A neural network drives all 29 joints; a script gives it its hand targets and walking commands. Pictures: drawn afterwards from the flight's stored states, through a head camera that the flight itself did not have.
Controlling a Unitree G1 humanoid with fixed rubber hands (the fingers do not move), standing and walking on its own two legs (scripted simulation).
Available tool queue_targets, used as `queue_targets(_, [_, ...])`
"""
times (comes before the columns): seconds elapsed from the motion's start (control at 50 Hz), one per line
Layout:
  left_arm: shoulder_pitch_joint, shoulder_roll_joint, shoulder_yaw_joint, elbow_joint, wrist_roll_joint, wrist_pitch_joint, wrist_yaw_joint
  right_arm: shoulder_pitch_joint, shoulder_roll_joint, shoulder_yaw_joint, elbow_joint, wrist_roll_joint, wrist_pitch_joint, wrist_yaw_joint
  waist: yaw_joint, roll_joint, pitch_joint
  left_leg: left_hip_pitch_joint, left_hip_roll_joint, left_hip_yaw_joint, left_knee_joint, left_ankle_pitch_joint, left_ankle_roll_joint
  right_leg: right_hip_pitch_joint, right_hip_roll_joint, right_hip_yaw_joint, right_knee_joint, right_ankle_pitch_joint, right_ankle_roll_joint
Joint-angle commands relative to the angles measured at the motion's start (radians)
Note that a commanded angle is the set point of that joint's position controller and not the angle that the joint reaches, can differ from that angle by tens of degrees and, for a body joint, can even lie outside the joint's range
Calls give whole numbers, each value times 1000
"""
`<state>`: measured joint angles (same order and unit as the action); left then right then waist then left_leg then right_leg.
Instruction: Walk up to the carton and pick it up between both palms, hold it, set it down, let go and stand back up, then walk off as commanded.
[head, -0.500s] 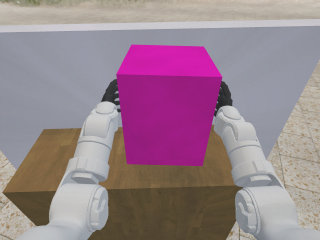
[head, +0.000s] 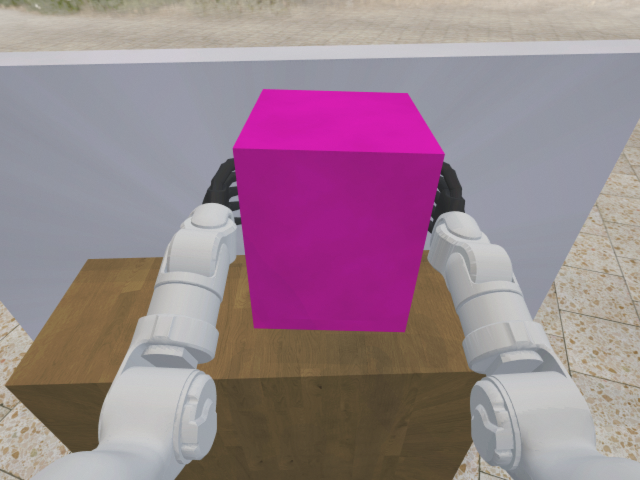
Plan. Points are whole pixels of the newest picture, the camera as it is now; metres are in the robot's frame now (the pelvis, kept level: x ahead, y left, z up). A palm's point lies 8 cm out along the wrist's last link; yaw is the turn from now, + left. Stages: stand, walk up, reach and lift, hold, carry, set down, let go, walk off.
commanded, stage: hold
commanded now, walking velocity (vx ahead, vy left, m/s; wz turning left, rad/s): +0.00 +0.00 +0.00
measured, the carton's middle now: (332, 208) +0.42 +0.00 +0.18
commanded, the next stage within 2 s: set down in 0.36 s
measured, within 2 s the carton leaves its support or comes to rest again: neither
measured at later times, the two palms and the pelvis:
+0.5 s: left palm (219, 209) +0.39 +0.14 +0.20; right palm (447, 215) +0.39 -0.15 +0.19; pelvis +0.00 +0.00 +0.00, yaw +0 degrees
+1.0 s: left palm (228, 213) +0.45 +0.15 +0.15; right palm (426, 217) +0.44 -0.14 +0.15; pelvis +0.04 +0.00 +0.01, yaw +0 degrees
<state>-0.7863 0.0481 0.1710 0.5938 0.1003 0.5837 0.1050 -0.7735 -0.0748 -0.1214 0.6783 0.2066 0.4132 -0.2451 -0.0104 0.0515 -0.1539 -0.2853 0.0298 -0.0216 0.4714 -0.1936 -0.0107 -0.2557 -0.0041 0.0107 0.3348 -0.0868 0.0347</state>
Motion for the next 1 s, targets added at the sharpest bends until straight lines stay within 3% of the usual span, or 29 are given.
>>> queue_targets(0.0, [-745, -783, -324, -365, -105, -80, -162, -887, 722, 418, -424, 119, -46, 161, -66, -96, -429, 183, -71, -33, -167, 97, 2, 337, 88, -26, -56, 44, -19])
queue_targets(0.14, [-749, -800, -342, -386, -117, -82, -161, -903, 732, 422, -454, 122, -49, 161, -69, -96, -467, 193, -69, -35, -160, 109, 0, 338, 89, -28, -51, 54, -21])
queue_targets(0.2, [-757, -785, -335, -387, -111, -83, -162, -874, 731, 414, -418, 113, -40, 159, -78, -97, -442, 187, -68, -35, -166, 93, -1, 339, 87, -25, -55, 48, -19])
queue_targets(0.3, [-752, -781, -314, -364, -104, -83, -164, -890, 732, 417, -420, 118, -45, 161, -63, -107, -437, 181, -68, -33, -167, 83, 4, 338, 87, -23, -56, 35, -19])
queue_targets(0.34, [-769, -787, -323, -376, -109, -85, -164, -875, 725, 406, -405, 112, -39, 163, -76, -93, -426, 176, -69, -35, -172, 70, 1, 329, 84, -27, -53, 25, -20])
queue_targets(0.36, [-832, -793, -349, -348, -114, -98, -179, -961, 760, 418, -433, 121, -60, 157, -19, -86, -482, 208, -75, 12, -182, 69, 12, 344, 85, -28, -58, -24, -5])
queue_targets(0.46, [-860, -768, -282, -240, -77, -153, -194, -996, 747, 327, -316, 33, -118, 185, -23, -80, -413, 185, -68, 17, -207, 0, 13, 288, 73, -36, -77, -118, -9])
queue_targets(0.48, [-836, -745, -234, -186, -50, -160, -201, -1002, 750, 303, -295, 5, -137, 192, -5, -93, -389, 162, -70, 25, -216, -28, 17, 296, 67, -36, -84, -153, -8])
queue_targets(0.56, [-798, -644, -96, -27, 38, -210, -250, -936, 708, 171, -173, -135, -213, 217, -13, -116, -303, 127, -69, 53, -249, -117, 27, 316, 46, -52, -96, -257, -5])
queue_targets(0.64, [-748, -589, -71, 17, 93, -255, -281, -818, 675, 117, -74, -229, -274, 223, -28, -116, -239, 149, -70, 80, -258, -86, 28, 366, 36, -67, -98, -231, 6])
queue_targets(0.74, [-742, -608, -167, -65, 64, -328, -280, -747, 722, 201, -113, -249, -357, 211, -43, -128, -364, 228, -68, 91, -235, 93, 13, 471, 41, -72, -75, -13, 24])
queue_targets(0.86, [-622, -641, -277, -162, 21, -372, -266, -623, 745, 337, -194, -204, -404, 187, -54, -111, -555, 289, -73, 88, -159, 365, -20, 627, 55, -61, -21, 411, 24])
queue_targets(0.88, [-587, -643, -285, -171, 19, -371, -268, -612, 741, 354, -223, -196, -409, 181, -53, -129, -575, 297, -73, 86, -146, 412, -21, 652, 56, -58, -14, 484, 26])
queue_targets(0.94, [-509, -648, -303, -190, 27, -363, -268, -568, 733, 390, -233, -181, -419, 174, -48, -111, -542, 302, -74, 82, -129, 500, -36, 669, 60, -59, -2, 591, 26])
queue_targets(0.98, [-487, -667, -326, -213, 21, -359, -264, -551, 731, 399, -250, -172, -426, 170, -64, -104, -535, 332, -70, 74, -112, 565, -48, 646, 66, -71, -2, 614, 21])
